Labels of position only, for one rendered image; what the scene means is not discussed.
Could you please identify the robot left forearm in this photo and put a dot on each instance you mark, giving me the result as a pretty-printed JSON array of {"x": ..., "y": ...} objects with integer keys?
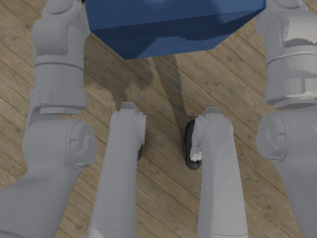
[{"x": 58, "y": 57}]

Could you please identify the robot left shin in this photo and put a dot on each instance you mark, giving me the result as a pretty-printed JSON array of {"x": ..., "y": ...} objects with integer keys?
[{"x": 126, "y": 105}]

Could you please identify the robot right forearm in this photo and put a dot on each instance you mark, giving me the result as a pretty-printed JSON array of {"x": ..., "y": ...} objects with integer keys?
[{"x": 289, "y": 31}]

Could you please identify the left robot upper arm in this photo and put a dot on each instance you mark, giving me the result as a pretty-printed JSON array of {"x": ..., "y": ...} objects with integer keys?
[{"x": 55, "y": 151}]

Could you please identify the carton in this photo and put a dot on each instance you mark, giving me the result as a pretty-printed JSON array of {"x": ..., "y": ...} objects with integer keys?
[{"x": 137, "y": 29}]

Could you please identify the right robot thigh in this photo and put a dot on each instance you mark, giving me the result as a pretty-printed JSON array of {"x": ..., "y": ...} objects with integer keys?
[{"x": 222, "y": 212}]

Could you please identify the right robot upper arm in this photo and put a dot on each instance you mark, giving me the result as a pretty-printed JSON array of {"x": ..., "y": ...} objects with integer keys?
[{"x": 289, "y": 139}]

